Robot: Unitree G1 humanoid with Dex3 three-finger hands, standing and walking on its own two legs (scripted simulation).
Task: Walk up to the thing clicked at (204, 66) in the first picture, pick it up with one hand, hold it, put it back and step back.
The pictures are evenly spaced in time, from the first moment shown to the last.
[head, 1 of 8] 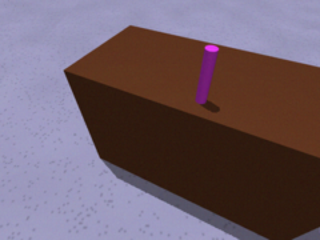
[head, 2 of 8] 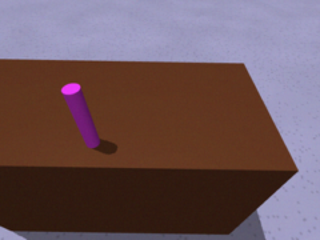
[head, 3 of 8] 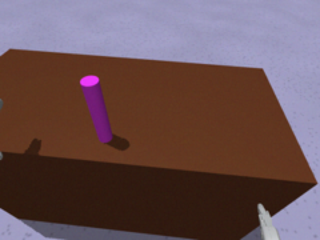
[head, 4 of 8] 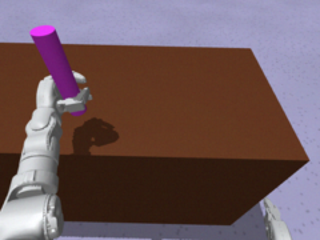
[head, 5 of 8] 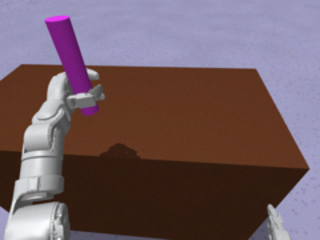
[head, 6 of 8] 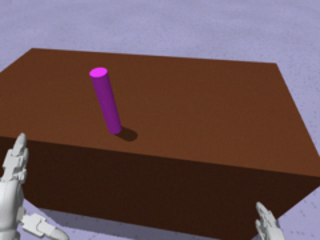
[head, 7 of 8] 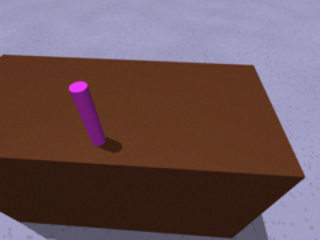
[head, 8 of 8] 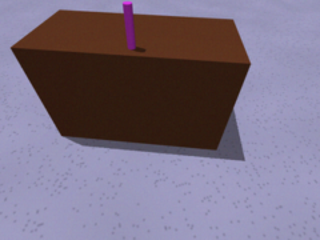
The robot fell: no
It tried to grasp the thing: yes
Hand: left
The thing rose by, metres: 0.26
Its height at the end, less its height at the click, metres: +0.00
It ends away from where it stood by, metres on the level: 0.00
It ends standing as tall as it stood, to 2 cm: yes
